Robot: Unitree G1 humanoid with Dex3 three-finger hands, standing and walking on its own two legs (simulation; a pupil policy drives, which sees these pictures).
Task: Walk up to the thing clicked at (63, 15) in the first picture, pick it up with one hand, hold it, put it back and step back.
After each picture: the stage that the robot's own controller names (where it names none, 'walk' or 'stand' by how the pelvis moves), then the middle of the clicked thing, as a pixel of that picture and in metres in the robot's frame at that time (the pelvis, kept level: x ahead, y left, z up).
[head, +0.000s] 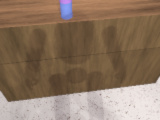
stand; (66, 7) +0.87 +0.12 +0.04
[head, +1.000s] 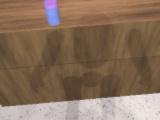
walk; (52, 12) +0.78 +0.20 +0.07
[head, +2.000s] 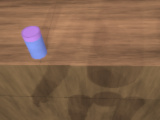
stand; (35, 43) +0.50 +0.23 +0.06
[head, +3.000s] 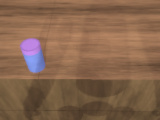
stand; (33, 56) +0.46 +0.21 +0.05
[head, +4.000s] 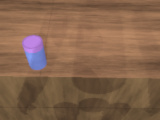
stand; (35, 53) +0.46 +0.19 +0.05
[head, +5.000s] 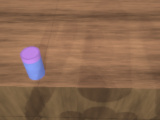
stand; (33, 63) +0.44 +0.21 +0.04
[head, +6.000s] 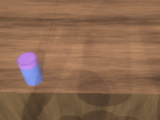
stand; (30, 69) +0.42 +0.22 +0.04
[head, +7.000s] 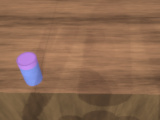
stand; (30, 69) +0.42 +0.22 +0.04
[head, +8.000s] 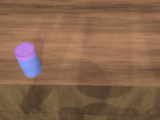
rise first; (28, 60) +0.43 +0.22 +0.04
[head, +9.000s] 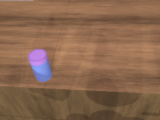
rise first; (40, 65) +0.43 +0.21 +0.04
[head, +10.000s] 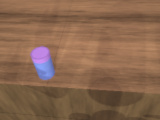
go down; (43, 63) +0.43 +0.21 +0.05
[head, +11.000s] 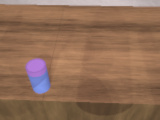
go down; (38, 76) +0.39 +0.19 +0.05
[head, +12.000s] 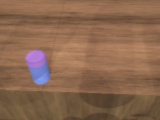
close in; (38, 67) +0.43 +0.19 +0.05
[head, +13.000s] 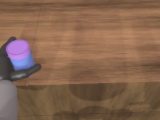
close; (22, 59) +0.43 +0.20 +0.07
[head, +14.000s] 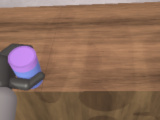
lift; (27, 69) +0.32 +0.17 +0.18
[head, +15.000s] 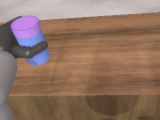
lift; (32, 41) +0.34 +0.15 +0.28
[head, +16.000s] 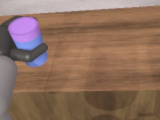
hold; (30, 43) +0.33 +0.15 +0.26
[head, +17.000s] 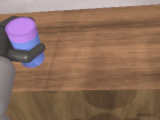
crouch; (27, 44) +0.33 +0.16 +0.26
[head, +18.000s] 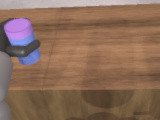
crouch; (24, 42) +0.37 +0.19 +0.23
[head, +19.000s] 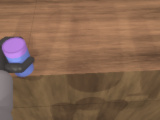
lower; (19, 58) +0.42 +0.20 +0.07
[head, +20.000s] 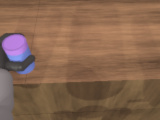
lower; (20, 55) +0.43 +0.20 +0.09
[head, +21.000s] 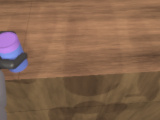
lower; (12, 53) +0.44 +0.21 +0.09
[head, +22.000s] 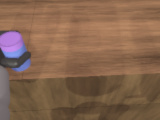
lower; (15, 52) +0.44 +0.21 +0.09
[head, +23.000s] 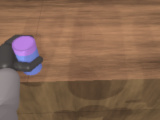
loosen; (28, 56) +0.43 +0.18 +0.09
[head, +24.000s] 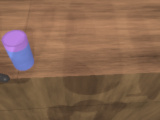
withdraw; (19, 51) +0.43 +0.19 +0.09
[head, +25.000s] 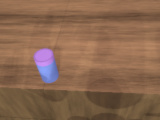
sink last; (47, 66) +0.42 +0.18 +0.06
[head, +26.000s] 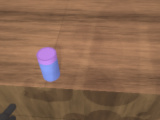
stand; (49, 64) +0.42 +0.17 +0.05
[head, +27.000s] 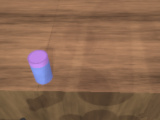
stand; (41, 67) +0.41 +0.18 +0.05
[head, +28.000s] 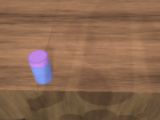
stand; (40, 67) +0.42 +0.19 +0.05
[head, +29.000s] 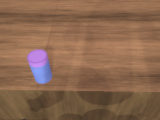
stand; (40, 67) +0.42 +0.19 +0.05
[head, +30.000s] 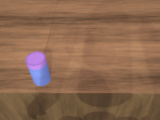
stand; (39, 69) +0.41 +0.19 +0.05
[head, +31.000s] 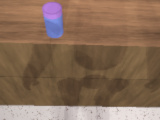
walk; (53, 21) +0.56 +0.13 +0.06
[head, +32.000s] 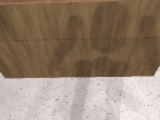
walk; out of the picture +0.92 +0.23 +0.07
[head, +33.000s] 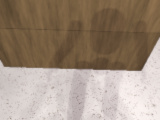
stand; out of the picture +1.09 +0.18 +0.05
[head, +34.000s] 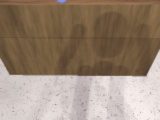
stand; out of the picture +1.08 +0.17 +0.04
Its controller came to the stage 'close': yes
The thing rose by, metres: 0.23
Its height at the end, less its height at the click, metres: +0.00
